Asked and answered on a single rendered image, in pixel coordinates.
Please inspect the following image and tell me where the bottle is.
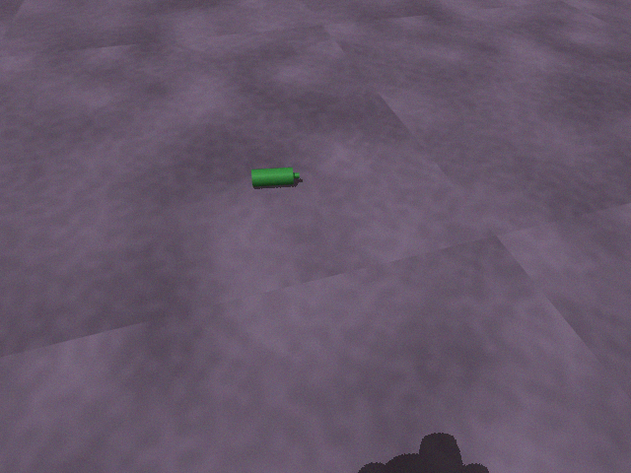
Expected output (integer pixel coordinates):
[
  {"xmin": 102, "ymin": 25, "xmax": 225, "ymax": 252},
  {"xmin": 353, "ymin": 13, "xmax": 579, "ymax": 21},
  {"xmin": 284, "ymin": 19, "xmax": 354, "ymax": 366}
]
[{"xmin": 251, "ymin": 168, "xmax": 300, "ymax": 186}]

